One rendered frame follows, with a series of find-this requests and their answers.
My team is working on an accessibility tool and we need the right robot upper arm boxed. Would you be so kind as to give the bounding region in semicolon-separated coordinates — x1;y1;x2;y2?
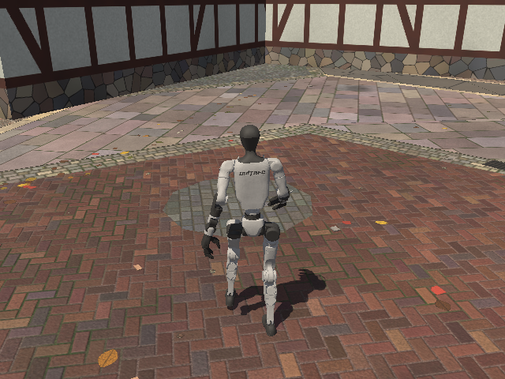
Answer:
267;158;289;198

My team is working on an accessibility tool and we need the robot foot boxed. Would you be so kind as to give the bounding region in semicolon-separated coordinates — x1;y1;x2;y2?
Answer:
225;288;236;306
262;314;276;336

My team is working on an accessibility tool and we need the left robot hand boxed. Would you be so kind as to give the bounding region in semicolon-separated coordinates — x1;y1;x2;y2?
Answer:
201;234;220;259

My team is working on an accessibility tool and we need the right robot forearm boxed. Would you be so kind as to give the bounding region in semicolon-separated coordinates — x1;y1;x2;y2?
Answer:
278;187;290;204

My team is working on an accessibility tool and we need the right robot hand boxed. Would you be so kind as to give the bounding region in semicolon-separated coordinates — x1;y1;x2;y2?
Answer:
267;195;286;210

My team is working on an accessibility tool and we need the left robot foot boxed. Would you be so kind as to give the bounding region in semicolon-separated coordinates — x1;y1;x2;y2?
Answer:
225;288;236;306

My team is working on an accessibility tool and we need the left robot forearm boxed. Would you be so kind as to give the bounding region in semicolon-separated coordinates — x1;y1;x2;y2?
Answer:
204;193;223;236

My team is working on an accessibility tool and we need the right robot foot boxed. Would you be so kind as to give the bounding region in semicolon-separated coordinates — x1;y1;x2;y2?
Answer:
262;314;276;336

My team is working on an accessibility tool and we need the left robot upper arm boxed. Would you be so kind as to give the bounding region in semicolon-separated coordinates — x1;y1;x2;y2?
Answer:
216;159;235;205

